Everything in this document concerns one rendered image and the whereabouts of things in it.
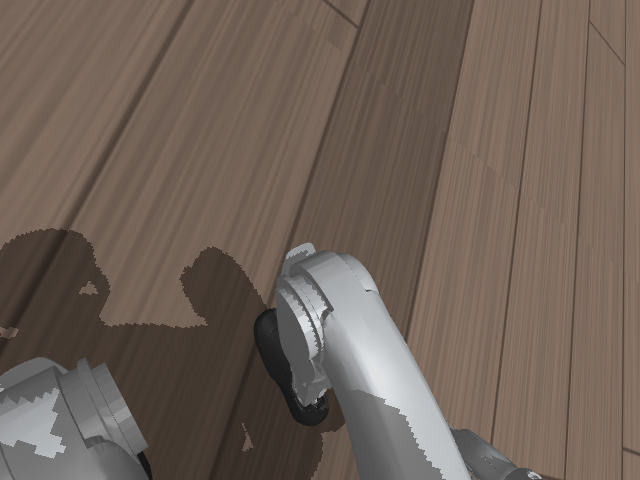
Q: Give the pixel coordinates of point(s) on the right robot hand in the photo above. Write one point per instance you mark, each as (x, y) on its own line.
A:
(482, 460)

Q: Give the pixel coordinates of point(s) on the right robot foot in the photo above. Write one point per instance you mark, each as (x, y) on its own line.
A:
(268, 343)

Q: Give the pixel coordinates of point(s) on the left robot foot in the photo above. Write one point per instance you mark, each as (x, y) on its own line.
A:
(145, 464)

